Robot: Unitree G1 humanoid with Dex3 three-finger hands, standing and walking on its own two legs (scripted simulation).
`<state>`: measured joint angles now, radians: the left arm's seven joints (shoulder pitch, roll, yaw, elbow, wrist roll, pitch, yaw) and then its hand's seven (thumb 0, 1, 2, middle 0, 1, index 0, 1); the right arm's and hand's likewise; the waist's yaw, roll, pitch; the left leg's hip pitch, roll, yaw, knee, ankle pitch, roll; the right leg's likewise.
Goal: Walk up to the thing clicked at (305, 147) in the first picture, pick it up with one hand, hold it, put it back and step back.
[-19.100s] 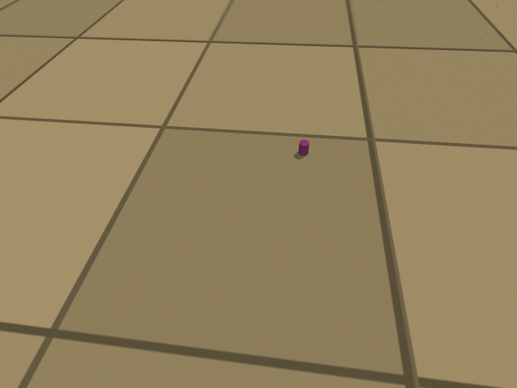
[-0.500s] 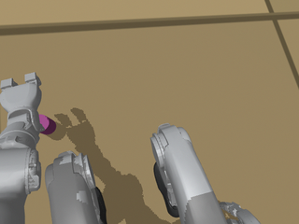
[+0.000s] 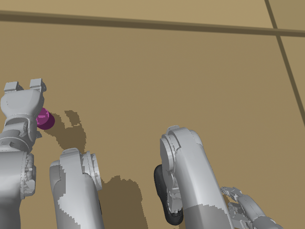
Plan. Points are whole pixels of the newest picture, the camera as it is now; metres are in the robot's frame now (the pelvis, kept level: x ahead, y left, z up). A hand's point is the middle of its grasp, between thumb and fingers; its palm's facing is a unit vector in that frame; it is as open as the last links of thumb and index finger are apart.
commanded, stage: rest palm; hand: left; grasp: from above
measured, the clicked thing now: (42, 118) +0.45 +0.25 -0.28
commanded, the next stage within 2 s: close in 1.10 s
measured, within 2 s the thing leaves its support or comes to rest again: neither
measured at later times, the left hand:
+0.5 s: hand (39, 116) +0.45 +0.25 -0.24, palm faces -0.44 -0.11 -0.89, open 14.2 cm
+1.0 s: hand (42, 117) +0.45 +0.24 -0.26, palm faces -0.42 -0.11 -0.90, open 14.1 cm
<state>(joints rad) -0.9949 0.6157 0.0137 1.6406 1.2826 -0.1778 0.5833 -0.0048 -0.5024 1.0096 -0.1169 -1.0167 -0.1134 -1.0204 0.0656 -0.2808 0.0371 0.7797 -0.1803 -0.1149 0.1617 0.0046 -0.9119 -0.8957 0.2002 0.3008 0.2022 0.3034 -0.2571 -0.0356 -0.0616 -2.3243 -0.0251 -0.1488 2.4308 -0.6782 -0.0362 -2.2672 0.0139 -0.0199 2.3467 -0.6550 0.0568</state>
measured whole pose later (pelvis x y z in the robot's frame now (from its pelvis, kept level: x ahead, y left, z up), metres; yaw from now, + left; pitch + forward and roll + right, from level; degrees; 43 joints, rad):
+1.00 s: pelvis +0.01 +0.01 -0.03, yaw -5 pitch +28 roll -12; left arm -0.98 0.80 0.15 1.79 1.33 -0.20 0.74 0.00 -0.49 0.97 -0.09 -0.99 -0.08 -0.99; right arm 0.10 -0.32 0.16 0.80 -0.31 -0.24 0.33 0.00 -0.90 -0.90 0.20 0.30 0.20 0.30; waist -0.36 -0.07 0.07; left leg -2.35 -0.01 -0.23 2.58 -0.73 -0.03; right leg -2.27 0.05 -0.08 2.42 -0.66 0.07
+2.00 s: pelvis +0.00 +0.01 -0.02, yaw -7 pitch +26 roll -14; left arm -0.99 0.87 0.06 1.80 1.28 -0.25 0.71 0.00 -0.18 0.68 -0.32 -0.88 -0.35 -0.85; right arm 0.10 -0.34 0.25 0.76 -0.30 -0.31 0.36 0.01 -0.91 -0.90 0.20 0.30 0.20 0.30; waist -0.36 -0.11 0.15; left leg -2.31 -0.01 -0.27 2.58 -0.73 -0.02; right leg -2.22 0.06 -0.11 2.38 -0.65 0.08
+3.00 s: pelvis +0.00 +0.02 -0.02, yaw -7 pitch +27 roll -14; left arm -1.02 0.88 0.16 1.81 1.26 -0.16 0.76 -0.01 0.22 0.42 -0.72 -0.67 -0.76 -0.63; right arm 0.08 -0.36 0.22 0.72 -0.28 -0.32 0.36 0.00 -0.90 -0.90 0.20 0.30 0.20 0.30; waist -0.39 -0.11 0.16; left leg -2.32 -0.01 -0.26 2.56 -0.72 -0.01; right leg -2.22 0.06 -0.11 2.36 -0.64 0.08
